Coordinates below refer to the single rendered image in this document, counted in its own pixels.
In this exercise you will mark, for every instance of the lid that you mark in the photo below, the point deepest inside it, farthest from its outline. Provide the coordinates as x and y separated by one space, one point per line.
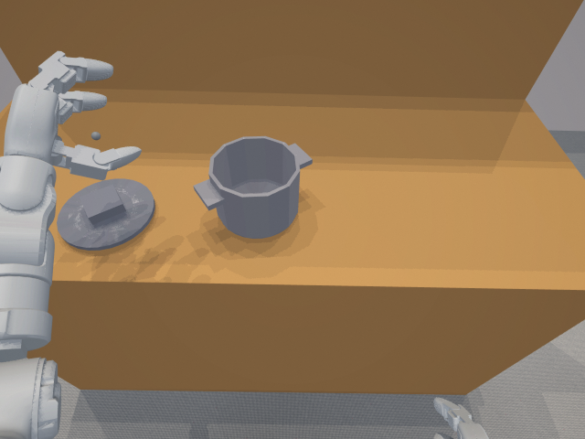
76 229

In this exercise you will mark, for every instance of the robot right hand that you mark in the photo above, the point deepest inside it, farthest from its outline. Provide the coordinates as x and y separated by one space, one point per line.
459 419

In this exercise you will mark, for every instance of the knob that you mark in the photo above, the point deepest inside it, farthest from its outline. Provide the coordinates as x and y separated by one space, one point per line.
102 204

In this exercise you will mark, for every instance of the pot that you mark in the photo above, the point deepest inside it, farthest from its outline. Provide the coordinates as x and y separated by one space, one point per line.
254 185

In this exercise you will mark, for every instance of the table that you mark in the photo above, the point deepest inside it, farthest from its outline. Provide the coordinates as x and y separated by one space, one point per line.
440 233

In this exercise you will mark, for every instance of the robot left hand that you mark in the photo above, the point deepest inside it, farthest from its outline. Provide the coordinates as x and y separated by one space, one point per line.
40 106

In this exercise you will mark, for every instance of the robot left upper arm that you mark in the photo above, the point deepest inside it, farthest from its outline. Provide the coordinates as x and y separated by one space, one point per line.
30 399

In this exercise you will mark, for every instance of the robot left forearm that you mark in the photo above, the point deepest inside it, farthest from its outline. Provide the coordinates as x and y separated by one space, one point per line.
27 209

